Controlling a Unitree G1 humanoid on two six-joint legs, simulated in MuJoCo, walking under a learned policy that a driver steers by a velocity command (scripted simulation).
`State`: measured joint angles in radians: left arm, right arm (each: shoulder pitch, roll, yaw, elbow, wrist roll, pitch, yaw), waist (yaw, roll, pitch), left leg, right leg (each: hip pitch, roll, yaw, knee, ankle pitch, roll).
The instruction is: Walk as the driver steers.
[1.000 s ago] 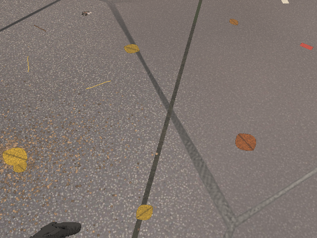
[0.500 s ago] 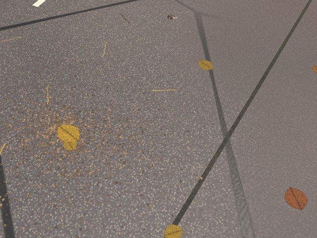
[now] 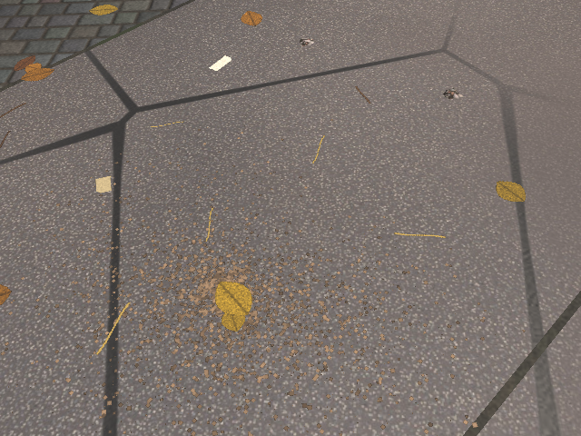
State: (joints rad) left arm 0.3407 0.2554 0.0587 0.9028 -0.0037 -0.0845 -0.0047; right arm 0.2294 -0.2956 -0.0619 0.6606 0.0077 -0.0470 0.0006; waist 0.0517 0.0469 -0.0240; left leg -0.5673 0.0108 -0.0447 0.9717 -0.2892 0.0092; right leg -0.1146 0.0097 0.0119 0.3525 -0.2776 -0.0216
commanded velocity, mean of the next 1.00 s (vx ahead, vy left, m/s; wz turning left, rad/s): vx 0.08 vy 0.00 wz -0.45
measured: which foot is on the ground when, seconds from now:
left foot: up 0.00-0.18, down 0.20-0.60, up 0.62-1.00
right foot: down 0.00-0.20, up 0.22-0.58, down 0.60-1.00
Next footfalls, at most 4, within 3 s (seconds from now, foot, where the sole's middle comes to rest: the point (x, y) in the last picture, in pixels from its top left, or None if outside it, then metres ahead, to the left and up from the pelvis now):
0.20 left None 0.24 0.14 -0.78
0.60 right None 0.17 -0.11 -0.78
1.08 left None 0.28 0.09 -0.78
1.50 right None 0.10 -0.12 -0.78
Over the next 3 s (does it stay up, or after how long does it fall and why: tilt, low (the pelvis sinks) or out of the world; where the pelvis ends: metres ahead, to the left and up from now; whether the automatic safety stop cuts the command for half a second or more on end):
stays up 0.45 -0.35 0.00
